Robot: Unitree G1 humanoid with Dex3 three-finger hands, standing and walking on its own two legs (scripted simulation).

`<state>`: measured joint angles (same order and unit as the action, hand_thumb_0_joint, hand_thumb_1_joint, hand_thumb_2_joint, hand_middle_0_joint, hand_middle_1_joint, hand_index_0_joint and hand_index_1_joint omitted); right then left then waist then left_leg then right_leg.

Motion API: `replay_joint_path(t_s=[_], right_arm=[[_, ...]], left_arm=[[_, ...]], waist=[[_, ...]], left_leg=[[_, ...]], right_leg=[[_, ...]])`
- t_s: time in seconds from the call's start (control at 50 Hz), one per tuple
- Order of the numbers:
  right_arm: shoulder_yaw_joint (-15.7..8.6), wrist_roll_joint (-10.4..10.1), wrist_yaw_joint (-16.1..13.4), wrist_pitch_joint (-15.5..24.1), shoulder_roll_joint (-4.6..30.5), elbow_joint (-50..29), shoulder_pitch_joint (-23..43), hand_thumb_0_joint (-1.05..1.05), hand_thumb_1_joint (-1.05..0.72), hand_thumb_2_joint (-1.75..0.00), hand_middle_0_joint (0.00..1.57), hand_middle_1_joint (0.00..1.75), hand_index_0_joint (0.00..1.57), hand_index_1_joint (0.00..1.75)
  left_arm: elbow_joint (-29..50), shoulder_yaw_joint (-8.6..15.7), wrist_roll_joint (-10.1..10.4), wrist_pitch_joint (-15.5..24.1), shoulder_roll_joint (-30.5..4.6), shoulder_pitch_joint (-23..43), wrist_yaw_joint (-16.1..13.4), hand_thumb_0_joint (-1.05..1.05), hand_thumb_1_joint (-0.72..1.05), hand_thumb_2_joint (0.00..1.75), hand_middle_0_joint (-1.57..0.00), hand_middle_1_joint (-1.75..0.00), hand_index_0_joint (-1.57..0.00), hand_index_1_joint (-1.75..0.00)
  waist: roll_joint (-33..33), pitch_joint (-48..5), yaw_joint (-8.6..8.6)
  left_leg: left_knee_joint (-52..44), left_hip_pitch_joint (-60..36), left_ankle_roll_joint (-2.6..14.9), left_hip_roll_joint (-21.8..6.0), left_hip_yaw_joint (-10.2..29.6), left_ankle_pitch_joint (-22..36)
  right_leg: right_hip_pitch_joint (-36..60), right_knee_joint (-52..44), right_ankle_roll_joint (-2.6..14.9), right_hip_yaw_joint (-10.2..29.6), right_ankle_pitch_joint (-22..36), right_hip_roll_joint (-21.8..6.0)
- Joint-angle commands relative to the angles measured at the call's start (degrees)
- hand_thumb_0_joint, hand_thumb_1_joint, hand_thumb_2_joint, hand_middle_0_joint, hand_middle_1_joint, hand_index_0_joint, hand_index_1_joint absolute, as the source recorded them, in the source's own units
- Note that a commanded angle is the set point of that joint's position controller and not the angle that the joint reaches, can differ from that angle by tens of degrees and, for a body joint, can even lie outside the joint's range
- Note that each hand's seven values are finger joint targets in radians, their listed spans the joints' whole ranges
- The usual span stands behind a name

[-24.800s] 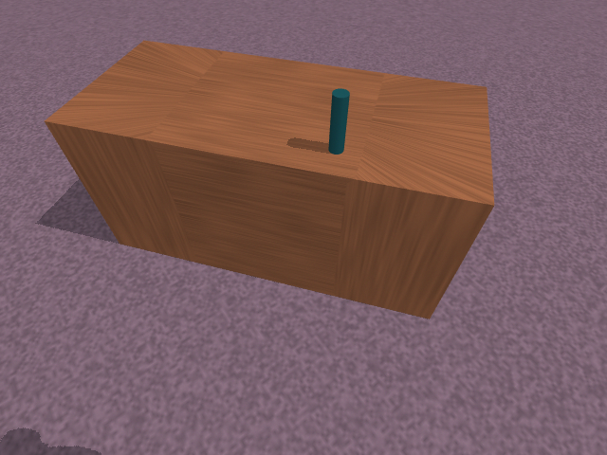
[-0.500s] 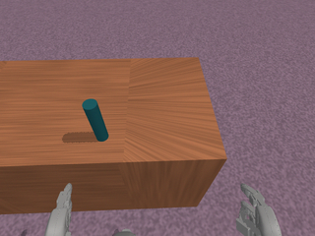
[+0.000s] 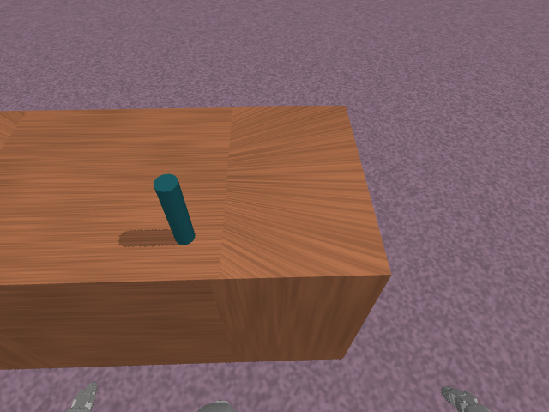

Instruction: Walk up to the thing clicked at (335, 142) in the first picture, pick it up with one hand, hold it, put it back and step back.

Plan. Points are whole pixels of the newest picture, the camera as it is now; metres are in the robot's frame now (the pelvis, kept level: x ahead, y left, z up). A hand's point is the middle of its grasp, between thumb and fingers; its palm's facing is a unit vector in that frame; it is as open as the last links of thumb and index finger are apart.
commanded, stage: home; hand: left
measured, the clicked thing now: (176, 212) +0.48 +0.20 -0.05
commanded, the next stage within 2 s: stand in 0.08 s
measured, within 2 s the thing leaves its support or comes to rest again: neither
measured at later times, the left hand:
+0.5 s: hand out of the picture +0.04 +0.25 -0.12, palm faces +0.00 -0.94 -0.35, open 12.5 cm
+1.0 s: hand out of the picture +0.05 +0.25 -0.12, palm faces -0.01 -0.94 -0.33, open 7.4 cm
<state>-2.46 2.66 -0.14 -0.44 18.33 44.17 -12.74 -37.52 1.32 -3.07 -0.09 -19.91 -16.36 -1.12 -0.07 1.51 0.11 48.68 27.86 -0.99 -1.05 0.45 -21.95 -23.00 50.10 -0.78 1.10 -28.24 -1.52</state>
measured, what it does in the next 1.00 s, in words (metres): stands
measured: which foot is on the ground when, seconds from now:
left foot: down 0.00-1.00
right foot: down 0.00-1.00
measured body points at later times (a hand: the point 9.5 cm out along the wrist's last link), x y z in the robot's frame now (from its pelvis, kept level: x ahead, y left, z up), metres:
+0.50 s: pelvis -0.01 +0.00 +0.04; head -0.01 +0.00 +0.49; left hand +0.04 +0.30 -0.09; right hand +0.07 -0.28 -0.10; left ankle +0.04 +0.14 -0.70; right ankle -0.02 -0.13 -0.70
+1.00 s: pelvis +0.00 +0.01 +0.05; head +0.00 +0.01 +0.50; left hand +0.05 +0.30 -0.09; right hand +0.05 -0.29 -0.09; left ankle +0.04 +0.14 -0.70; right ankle -0.02 -0.13 -0.70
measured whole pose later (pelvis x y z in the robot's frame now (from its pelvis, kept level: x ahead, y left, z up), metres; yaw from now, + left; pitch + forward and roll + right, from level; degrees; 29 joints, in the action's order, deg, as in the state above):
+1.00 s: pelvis +0.00 +0.01 +0.05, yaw +0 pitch -4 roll +0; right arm -1.0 0.6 -0.2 0.3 18.8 67.0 -7.3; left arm -66.0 0.4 -0.8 0.8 -18.7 -8.1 -0.3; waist 0.0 4.1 -0.1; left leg 22.0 9.9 -1.0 -1.0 0.6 -8.5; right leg -4.6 22.0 -1.6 0.3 -13.8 -1.7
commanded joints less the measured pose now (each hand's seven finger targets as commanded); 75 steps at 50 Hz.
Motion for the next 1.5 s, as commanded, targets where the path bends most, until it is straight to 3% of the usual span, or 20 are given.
replay_joint_path(t_s=[0.0,0.02,0.04,0.16,0.2,0.22,0.34,0.38,0.44,0.52,0.56,0.64,0.84,0.98,1.04,1.12,1.16,1.26,1.34,1.48], right_arm=[[-3.06,0.18,-0.23,2.62,9.09,-2.25,2.98,0.0,-0.9,-0.9,0.2,0.3,0.2,0.3],[-2.96,0.06,-0.28,2.58,9.1,-1.25,2.62,0.0,-0.9,-0.9,0.2,0.3,0.2,0.3],[-2.94,0.01,-0.35,2.74,9.17,-0.28,2.62,0.0,-0.9,-0.9,0.2,0.3,0.2,0.3],[-2.52,-0.4,-0.87,2.71,10.97,5.5,2.79,0.0,-0.9,-0.9,0.2,0.3,0.2,0.3],[-2.27,-0.51,-0.97,2.61,10.93,7.27,2.82,0.0,-0.9,-0.9,0.2,0.3,0.2,0.3],[-2.2,-0.74,-1.02,2.63,11.07,8.11,3.16,0.0,-0.9,-0.9,0.2,0.3,0.2,0.3],[-1.44,-1.22,-1.12,2.18,10.54,12.61,3.91,0.0,-0.9,-0.9,0.2,0.3,0.2,0.3],[-1.36,-1.17,-1.05,2.11,11.01,13.57,4.59,0.0,-0.9,-0.9,0.2,0.3,0.2,0.3],[-1.3,-1.28,-0.86,1.99,11.51,14.77,6.1,0.0,-0.9,-0.9,0.2,0.3,0.2,0.3],[-1.21,-1.53,-0.63,1.76,11.22,16.0,6.65,0.0,-0.9,-0.9,0.2,0.3,0.2,0.3],[-1.29,-1.61,-0.51,1.73,11.11,16.6,6.81,0.0,-0.9,-0.9,0.2,0.3,0.2,0.3],[-1.04,-1.61,-0.34,1.82,10.72,17.58,6.9,0.0,-0.9,-0.9,0.2,0.3,0.2,0.3],[-0.56,-1.61,-0.54,1.79,11.72,19.15,7.14,0.0,-0.9,-0.9,0.2,0.3,0.2,0.3],[-0.26,-1.92,-0.72,2.15,11.86,19.73,7.0,0.0,-0.9,-0.9,0.2,0.3,0.2,0.3],[-0.39,-1.92,-0.73,2.04,12.56,19.76,7.41,0.0,-0.9,-0.9,0.2,0.3,0.2,0.3],[-0.37,-1.93,-0.71,2.13,12.37,19.7,7.95,0.0,-0.9,-0.9,0.2,0.3,0.2,0.3],[-0.28,-1.92,-0.67,2.15,12.33,19.98,7.38,0.0,-0.9,-0.9,0.2,0.3,0.2,0.3],[-0.4,-2.01,-0.69,2.19,12.71,19.76,8.1,0.0,-0.9,-0.9,0.2,0.3,0.2,0.3],[-0.58,-1.96,-0.61,1.95,12.98,19.64,8.74,0.0,-0.9,-0.9,0.2,0.3,0.2,0.3],[-0.32,-2.07,-0.54,2.06,12.87,19.72,8.55,0.0,-0.9,-0.9,0.2,0.3,0.2,0.3]], left_arm=[[0.74,3.22,0.09,2.91,-9.14,1.59,-0.66,0.0,-0.52,0.07,-0.05,-0.06,-0.05,-0.06],[-0.41,3.27,0.14,2.93,-9.53,2.16,-0.69,0.0,-0.54,0.06,-0.05,-0.06,-0.05,-0.06],[-1.49,3.35,0.39,3.0,-9.76,2.41,-0.72,0.0,-0.53,0.06,-0.05,-0.06,-0.05,-0.06],[-8.52,2.86,1.44,2.46,-9.75,1.41,-1.07,0.0,-0.55,0.05,-0.05,-0.05,-0.05,-0.05],[-10.44,2.79,1.57,2.21,-10.15,2.1,-1.12,0.0,-0.39,0.21,-0.2,-0.21,-0.2,-0.21],[-11.48,2.59,1.59,2.19,-10.12,1.76,-1.05,0.0,-0.31,0.29,-0.2,-0.29,-0.2,-0.29],[-16.49,1.81,1.75,2.18,-10.46,4.33,-1.01,0.0,0.17,0.77,-0.2,-0.3,-0.2,-0.3],[-17.58,1.71,1.99,2.07,-10.21,5.3,-0.88,0.0,0.33,0.9,-0.2,-0.3,-0.2,-0.3],[-19.65,1.37,1.9,1.9,-10.11,5.36,-0.63,0.0,0.57,0.9,-0.2,-0.3,-0.2,-0.3],[-21.69,1.18,1.63,1.96,-10.03,6.3,-0.36,0.0,0.89,0.9,-0.2,-0.3,-0.2,-0.3],[-22.32,1.22,1.61,2.01,-10.4,6.68,-0.27,0.0,0.9,0.9,-0.2,-0.3,-0.2,-0.3],[-23.11,1.14,1.82,2.44,-10.45,7.98,-0.29,0.0,0.9,0.9,-0.2,-0.3,-0.2,-0.3],[-25.05,1.34,1.99,2.07,-10.98,9.22,-0.3,0.0,0.9,0.9,-0.2,-0.3,-0.2,-0.3],[-25.66,1.1,2.23,1.94,-10.7,9.51,-0.21,0.0,0.9,0.9,-0.2,-0.3,-0.2,-0.3],[-25.92,0.97,2.17,1.84,-10.53,9.53,-0.17,0.0,0.9,0.9,-0.2,-0.3,-0.2,-0.3],[-25.9,1.1,2.13,1.86,-10.89,9.81,-0.18,0.0,0.9,0.9,-0.2,-0.3,-0.2,-0.3],[-26.01,1.12,2.29,1.84,-10.86,10.01,-0.07,0.0,0.9,0.9,-0.2,-0.3,-0.2,-0.3],[-25.8,1.09,2.26,2.01,-10.83,10.3,-0.14,0.0,0.9,0.9,-0.2,-0.3,-0.2,-0.3],[-25.66,1.04,2.2,1.94,-10.89,10.26,-0.1,0.0,0.9,0.9,-0.2,-0.3,-0.2,-0.3],[-25.48,1.11,2.23,2.06,-11.19,10.15,-0.04,0.0,0.9,0.9,-0.2,-0.3,-0.2,-0.3]], waist=[[-0.44,-3.92,-0.25],[-0.78,-3.2,-0.04],[-1.27,-4.12,-0.03],[2.51,-3.54,-0.92],[2.1,-3.15,-0.67],[1.9,-3.22,-0.77],[-0.38,-1.49,0.23],[0.81,-0.8,0.06],[1.6,1.4,-0.15],[-0.14,3.15,0.04],[-0.45,2.85,0.13],[-0.8,0.42,0.25],[0.95,0.12,-0.02],[0.33,-1.04,-0.17],[0.51,0.14,-0.01],[-0.07,-1.19,-0.23],[0.24,-0.52,0.07],[-0.97,-2.01,0.04],[-0.16,-1.68,0.23],[0.04,-2.23,0.24]], left_leg=[[-10.24,-8.46,5.44,-2.16,5.98,4.88],[-11.28,-8.04,5.34,-2.24,6.17,5.06],[-11.09,-10.23,5.18,-2.28,5.54,9.09],[-16.99,-12.92,5.28,-4.78,8.24,14.55],[-18.92,-13.41,4.82,-4.79,7.85,14.42],[-18.88,-14.82,4.44,-4.73,7.39,15.89],[-22.05,-18.03,3.18,-4.24,5.77,16.41],[-24.55,-17.93,3.14,-4.67,6.16,13.96],[-27.64,-17.41,3.01,-5.0,7.19,7.46],[-29.18,-17.07,2.5,-4.71,6.82,6.27],[-29.26,-18.04,2.23,-4.56,6.59,6.02],[-28.68,-19.43,2.18,-4.5,5.63,11.44],[-30.61,-19.68,2.32,-5.3,5.72,12.11],[-30.59,-20.8,2.24,-5.58,5.36,18.22],[-31.11,-20.71,2.21,-5.55,5.48,15.56],[-30.98,-21.78,2.2,-5.83,5.42,18.65],[-31.81,-20.87,2.14,-5.63,5.29,15.21],[-30.48,-22.9,2.32,-6.11,4.96,21.26],[-31.12,-22.49,2.19,-5.73,4.86,17.51],[-31.2,-22.66,2.17,-5.93,4.81,19.37]], right_leg=[[-0.91,-14.49,5.12,5.94,9.59,-2.47],[-0.24,-14.98,5.04,5.83,9.74,-2.44],[0.71,-15.1,4.94,5.94,12.89,-2.79],[5.68,-16.53,3.79,3.5,17.94,-2.05],[6.97,-18.29,3.63,3.63,17.81,-2.33],[7.48,-19.42,3.69,3.76,18.75,-2.76],[9.53,-26.09,3.04,4.63,19.27,-4.17],[10.42,-27.2,2.76,4.06,16.44,-3.77],[9.86,-29.14,2.49,3.45,12.64,-3.42],[9.99,-31.81,2.37,3.72,9.92,-3.91],[9.54,-32.81,2.34,3.84,8.28,-3.97],[12.38,-33.8,1.93,4.33,13.04,-4.89],[14.14,-33.13,1.73,3.62,15.86,-4.95],[15.78,-32.84,1.53,3.31,20.07,-5.17],[14.43,-33.73,1.36,3.24,18.1,-5.08],[15.26,-33.58,1.25,2.98,20.1,-5.22],[15.06,-33.79,1.28,3.14,18.29,-5.16],[15.83,-33.83,1.12,3.15,22.62,-5.66],[15.18,-34.91,1.01,2.8,19.64,-5.36],[15.86,-34.72,1.08,2.97,21.8,-5.71]])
